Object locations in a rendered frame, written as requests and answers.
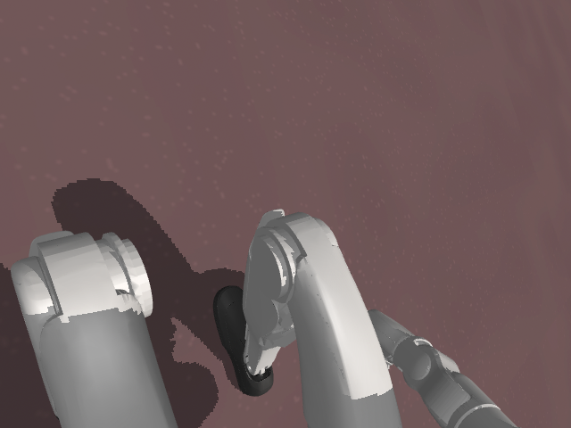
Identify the right robot hand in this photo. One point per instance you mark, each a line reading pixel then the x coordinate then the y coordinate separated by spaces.
pixel 389 333

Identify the right robot arm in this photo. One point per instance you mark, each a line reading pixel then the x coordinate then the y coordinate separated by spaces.
pixel 452 399

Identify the right robot foot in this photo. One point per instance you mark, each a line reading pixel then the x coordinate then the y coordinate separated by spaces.
pixel 231 324

